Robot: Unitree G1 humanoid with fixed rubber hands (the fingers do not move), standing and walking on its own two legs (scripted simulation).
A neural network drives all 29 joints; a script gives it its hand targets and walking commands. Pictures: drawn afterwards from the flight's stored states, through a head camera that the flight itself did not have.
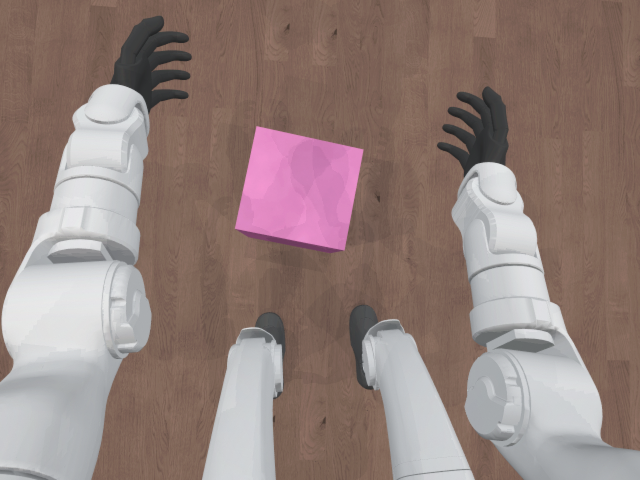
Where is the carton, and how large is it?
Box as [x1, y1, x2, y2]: [235, 126, 363, 252]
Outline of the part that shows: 256,126 235,228 250,237 326,252 344,250 363,149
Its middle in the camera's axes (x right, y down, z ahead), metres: -0.05 -0.09 +0.86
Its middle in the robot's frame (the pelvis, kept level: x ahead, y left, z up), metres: +0.48 +0.01 -0.53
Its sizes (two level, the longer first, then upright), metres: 0.210 0.200 0.250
